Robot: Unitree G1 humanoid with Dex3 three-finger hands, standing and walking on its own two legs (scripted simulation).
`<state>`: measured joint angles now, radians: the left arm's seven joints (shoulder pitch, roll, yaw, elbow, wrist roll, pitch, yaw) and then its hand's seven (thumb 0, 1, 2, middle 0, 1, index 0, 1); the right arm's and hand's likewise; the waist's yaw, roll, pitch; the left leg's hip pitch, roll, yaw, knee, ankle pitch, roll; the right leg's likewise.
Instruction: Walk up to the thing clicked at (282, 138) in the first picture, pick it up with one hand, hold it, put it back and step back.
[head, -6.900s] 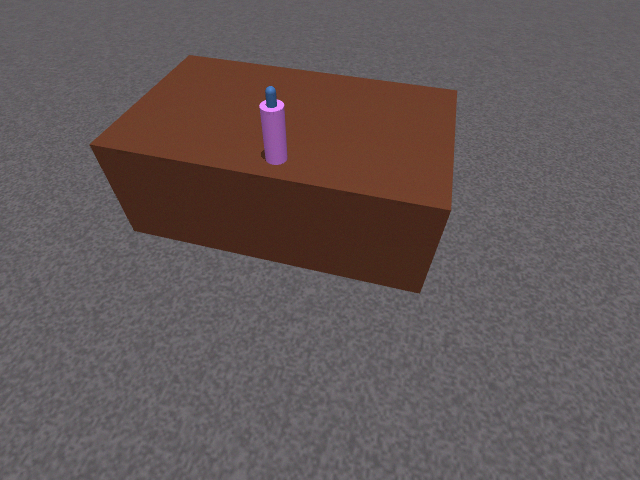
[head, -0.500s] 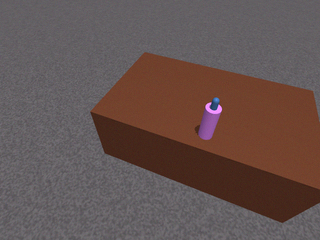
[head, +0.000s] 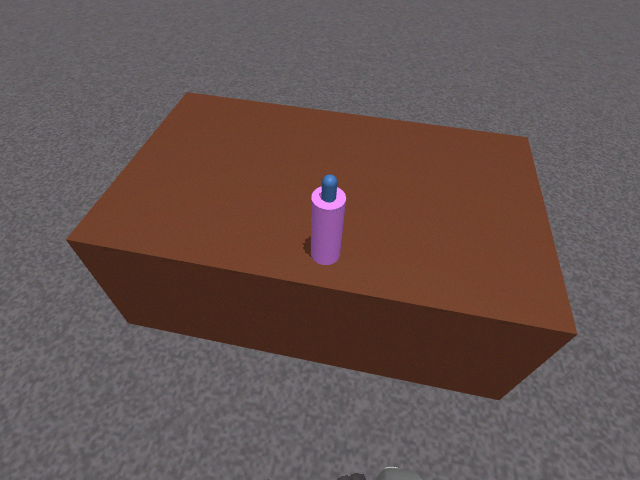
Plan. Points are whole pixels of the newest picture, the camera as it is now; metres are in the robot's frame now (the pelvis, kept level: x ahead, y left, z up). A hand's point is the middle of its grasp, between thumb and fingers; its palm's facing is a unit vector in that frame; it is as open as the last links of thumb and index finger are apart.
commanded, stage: walk up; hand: left
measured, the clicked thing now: (327, 218) +0.66 -0.02 -0.17
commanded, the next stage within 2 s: none
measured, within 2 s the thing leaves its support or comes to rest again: neither
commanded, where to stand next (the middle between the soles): +0.21 -0.14 m, yaw -12 degrees
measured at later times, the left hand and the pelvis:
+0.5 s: hand (218, 402) +0.25 +0.15 -0.13, palm faces -0.21 -0.93 -0.31, open 7.4 cm; pelvis +0.12 -0.10 +0.02, yaw -9 degrees
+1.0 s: hand (285, 356) +0.32 +0.06 -0.13, palm faces -0.20 -0.87 -0.44, open 7.4 cm; pelvis +0.15 -0.18 -0.01, yaw -12 degrees
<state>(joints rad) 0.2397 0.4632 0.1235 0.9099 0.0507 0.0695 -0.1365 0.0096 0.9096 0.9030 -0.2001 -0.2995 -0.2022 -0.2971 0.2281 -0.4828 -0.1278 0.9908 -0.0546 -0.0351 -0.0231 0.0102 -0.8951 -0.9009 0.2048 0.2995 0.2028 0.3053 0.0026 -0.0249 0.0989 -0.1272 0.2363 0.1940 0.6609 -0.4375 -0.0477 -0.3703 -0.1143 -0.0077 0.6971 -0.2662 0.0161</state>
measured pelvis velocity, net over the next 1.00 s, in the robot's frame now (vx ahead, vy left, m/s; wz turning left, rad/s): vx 0.15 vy -0.18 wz -0.20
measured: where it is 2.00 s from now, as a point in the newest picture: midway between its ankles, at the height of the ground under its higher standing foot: outside the picture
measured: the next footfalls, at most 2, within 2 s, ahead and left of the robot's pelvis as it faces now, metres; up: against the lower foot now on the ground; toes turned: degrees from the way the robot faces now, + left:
left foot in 0.26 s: +0.16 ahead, +0.05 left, +0.00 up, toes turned +1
right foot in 0.62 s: +0.25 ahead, -0.32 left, +0.00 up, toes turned -11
